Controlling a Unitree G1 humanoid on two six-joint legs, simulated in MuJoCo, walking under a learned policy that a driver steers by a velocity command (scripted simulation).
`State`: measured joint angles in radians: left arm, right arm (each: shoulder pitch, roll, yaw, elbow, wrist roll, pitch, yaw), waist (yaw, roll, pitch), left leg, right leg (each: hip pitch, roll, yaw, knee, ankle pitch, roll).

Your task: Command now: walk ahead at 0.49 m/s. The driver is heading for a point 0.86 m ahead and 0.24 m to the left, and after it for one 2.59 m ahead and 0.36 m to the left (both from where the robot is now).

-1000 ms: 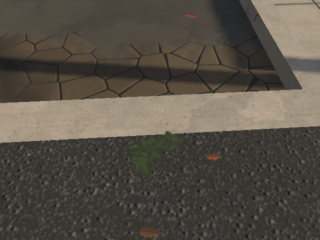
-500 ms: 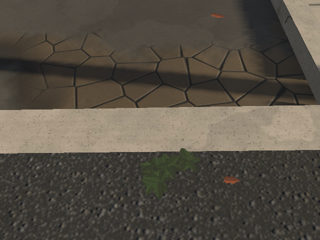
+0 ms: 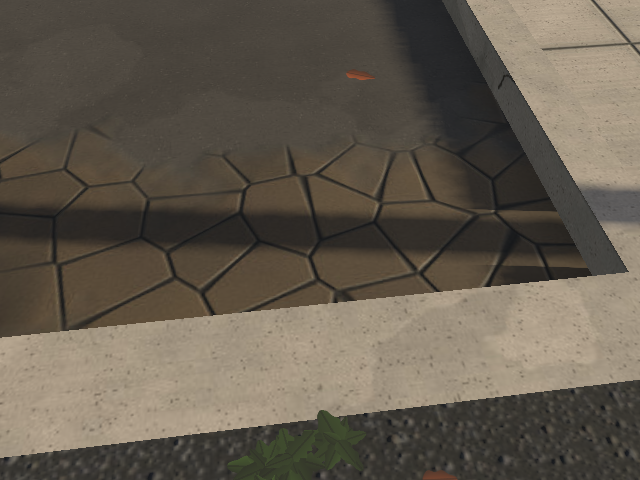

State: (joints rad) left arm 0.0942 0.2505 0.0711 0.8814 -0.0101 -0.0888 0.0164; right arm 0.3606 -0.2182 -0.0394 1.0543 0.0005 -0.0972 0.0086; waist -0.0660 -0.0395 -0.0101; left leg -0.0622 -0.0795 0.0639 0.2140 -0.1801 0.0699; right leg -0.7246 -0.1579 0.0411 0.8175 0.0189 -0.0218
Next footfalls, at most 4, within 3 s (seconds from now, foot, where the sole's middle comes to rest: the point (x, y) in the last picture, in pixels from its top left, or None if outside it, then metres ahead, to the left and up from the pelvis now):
0.20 right None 0.32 -0.16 -0.78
0.78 left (263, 431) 0.63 0.11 -0.78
1.18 right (320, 335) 0.86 -0.03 -0.78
1.52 left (187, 339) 0.87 0.29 -0.78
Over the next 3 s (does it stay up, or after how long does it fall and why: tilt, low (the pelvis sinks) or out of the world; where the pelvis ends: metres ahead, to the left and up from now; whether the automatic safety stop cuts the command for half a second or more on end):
stays up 1.54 0.28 -0.18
